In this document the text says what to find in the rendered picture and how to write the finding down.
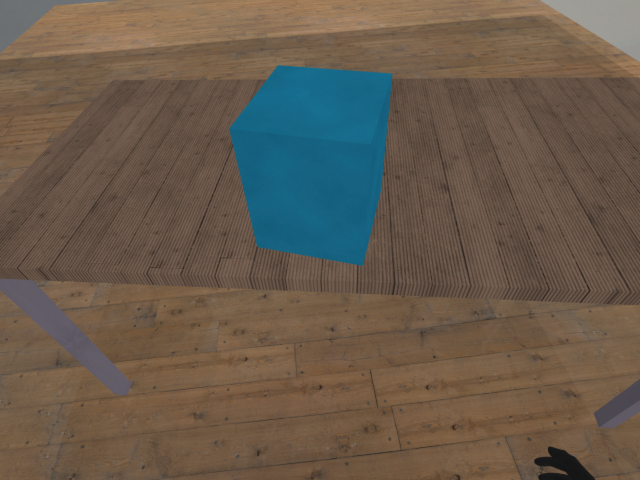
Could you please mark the table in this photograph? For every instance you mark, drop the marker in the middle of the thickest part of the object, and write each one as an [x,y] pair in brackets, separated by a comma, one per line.
[492,188]

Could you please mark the right robot hand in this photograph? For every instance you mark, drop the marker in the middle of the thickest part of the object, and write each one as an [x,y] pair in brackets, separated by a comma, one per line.
[563,461]

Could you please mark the carton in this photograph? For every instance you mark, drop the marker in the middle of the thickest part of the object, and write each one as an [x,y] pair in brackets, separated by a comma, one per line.
[310,149]

